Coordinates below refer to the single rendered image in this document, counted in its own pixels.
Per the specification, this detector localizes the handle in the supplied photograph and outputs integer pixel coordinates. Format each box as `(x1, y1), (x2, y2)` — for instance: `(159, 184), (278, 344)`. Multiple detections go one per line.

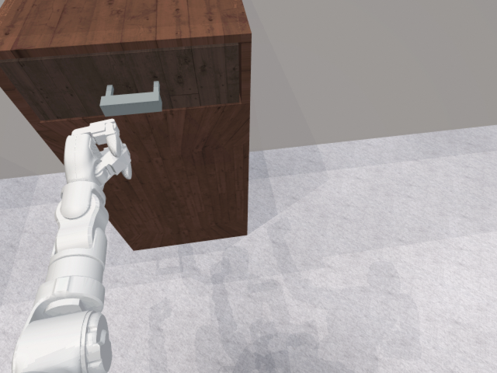
(99, 81), (162, 117)

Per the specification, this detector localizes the cabinet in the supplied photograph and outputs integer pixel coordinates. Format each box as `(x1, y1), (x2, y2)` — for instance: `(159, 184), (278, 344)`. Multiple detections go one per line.
(0, 0), (252, 251)

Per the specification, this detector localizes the robot left upper arm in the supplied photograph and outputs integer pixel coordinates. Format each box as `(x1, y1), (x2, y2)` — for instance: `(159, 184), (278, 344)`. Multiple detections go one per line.
(15, 310), (112, 373)

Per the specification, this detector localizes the drawer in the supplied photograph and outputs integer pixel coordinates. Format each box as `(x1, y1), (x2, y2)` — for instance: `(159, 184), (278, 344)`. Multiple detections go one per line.
(0, 43), (239, 120)

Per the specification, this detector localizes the robot left hand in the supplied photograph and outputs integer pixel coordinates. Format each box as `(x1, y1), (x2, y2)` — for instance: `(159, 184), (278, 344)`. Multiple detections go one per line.
(64, 119), (132, 190)

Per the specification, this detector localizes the left robot forearm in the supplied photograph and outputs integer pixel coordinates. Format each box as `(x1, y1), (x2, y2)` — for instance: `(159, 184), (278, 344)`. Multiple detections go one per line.
(12, 181), (109, 373)

